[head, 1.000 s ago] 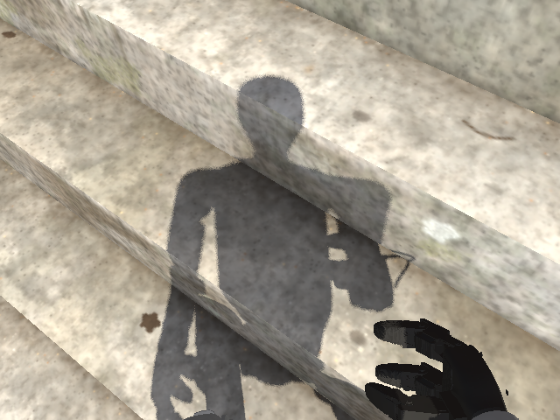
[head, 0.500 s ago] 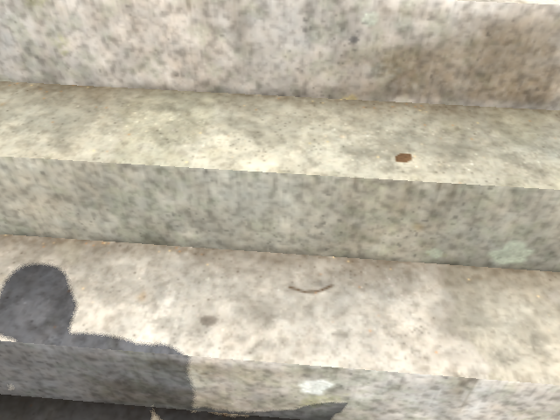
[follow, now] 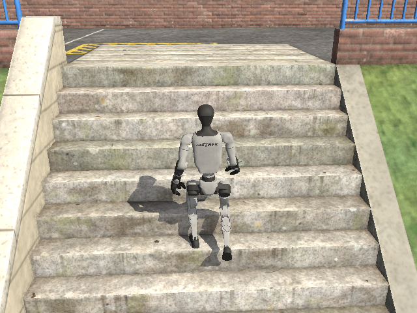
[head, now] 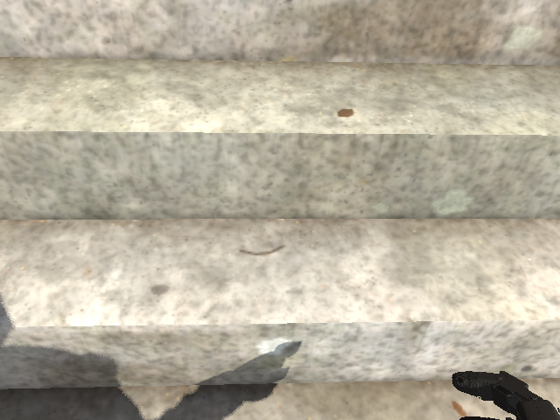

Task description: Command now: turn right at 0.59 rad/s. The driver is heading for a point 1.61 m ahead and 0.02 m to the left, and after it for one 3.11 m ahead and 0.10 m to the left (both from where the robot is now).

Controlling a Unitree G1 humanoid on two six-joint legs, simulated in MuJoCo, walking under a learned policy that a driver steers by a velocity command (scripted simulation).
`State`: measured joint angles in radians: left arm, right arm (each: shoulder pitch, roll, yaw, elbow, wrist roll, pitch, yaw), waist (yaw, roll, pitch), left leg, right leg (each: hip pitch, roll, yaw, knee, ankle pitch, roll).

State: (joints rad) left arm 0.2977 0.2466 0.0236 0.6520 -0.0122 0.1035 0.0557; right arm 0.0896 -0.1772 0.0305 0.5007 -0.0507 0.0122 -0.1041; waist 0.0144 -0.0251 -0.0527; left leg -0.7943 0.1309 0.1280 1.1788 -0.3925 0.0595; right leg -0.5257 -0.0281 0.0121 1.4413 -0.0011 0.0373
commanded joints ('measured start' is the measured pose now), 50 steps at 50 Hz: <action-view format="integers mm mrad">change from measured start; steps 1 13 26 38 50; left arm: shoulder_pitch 17 135 102 -109 79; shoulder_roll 40 84 195 -111 52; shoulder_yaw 1 7 18 -114 -10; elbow -16 87 273 -34 151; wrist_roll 41 61 16 54 -48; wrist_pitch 10 -73 -116 -188 -112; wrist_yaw -10 6 -23 -135 -9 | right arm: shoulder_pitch -117 -417 160 129 74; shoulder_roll -88 87 -112 -16 -109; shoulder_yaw -44 36 -34 -6 -54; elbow -96 -134 82 384 260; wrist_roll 42 41 53 20 21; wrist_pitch -18 -68 -65 -33 -35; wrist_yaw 22 79 108 106 72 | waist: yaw -14 78 -245 124 125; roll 196 10 -263 45 333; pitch -39 211 -231 52 -39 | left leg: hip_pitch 35 -910 340 67 198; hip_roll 156 7 -224 -63 -55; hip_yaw -240 -173 -5 -491 -577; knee -290 1091 44 -710 -660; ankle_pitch -209 212 -305 -194 -354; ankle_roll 86 -173 49 162 187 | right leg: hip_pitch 93 421 570 -540 317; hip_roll -32 -305 -234 -13 -8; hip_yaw -63 803 5 5 -50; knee -482 -1271 -1014 552 -957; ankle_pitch -25 -704 1624 72 -327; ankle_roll -100 -295 -342 -111 -81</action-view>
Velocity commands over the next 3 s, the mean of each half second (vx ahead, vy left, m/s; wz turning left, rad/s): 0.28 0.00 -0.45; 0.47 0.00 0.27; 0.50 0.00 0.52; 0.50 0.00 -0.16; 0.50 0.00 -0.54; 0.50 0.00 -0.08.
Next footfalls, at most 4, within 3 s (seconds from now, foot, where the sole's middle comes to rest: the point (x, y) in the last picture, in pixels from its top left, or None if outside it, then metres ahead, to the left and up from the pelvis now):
0.12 right None -0.05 -0.13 -0.88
0.56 left None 0.15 0.05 -0.67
1.04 right None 0.14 -0.22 -0.67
1.52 left None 0.38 0.10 -0.47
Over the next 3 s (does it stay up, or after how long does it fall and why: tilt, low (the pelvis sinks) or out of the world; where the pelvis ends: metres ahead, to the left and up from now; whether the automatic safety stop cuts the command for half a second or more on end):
stays up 0.91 -0.09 0.72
